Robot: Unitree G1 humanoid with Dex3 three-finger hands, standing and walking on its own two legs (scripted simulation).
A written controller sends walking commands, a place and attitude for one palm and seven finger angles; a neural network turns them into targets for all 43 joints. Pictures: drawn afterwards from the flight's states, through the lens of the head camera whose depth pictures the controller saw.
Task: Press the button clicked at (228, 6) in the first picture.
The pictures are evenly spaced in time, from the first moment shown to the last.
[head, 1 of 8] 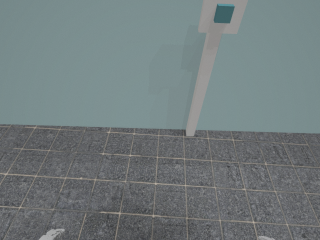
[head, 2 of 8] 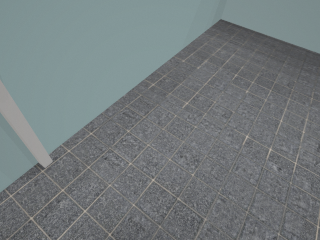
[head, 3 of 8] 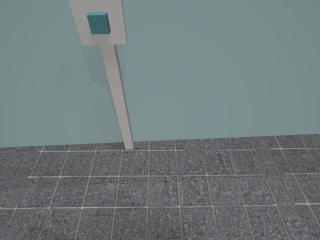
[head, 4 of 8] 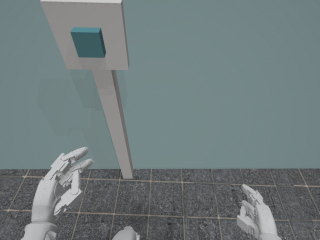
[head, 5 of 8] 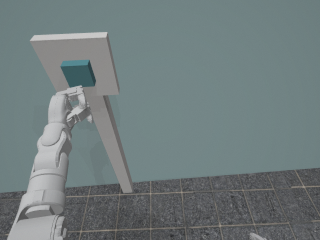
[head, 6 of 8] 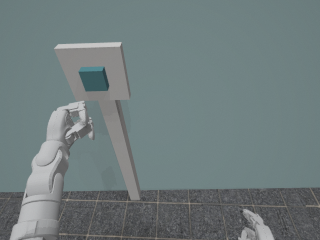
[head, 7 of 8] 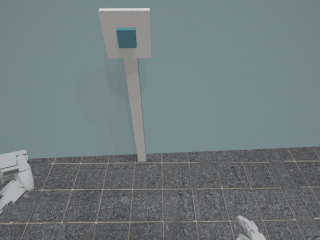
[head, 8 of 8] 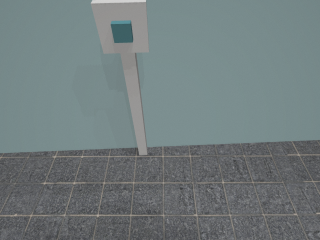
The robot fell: no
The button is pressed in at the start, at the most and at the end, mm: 0 10 0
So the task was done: yes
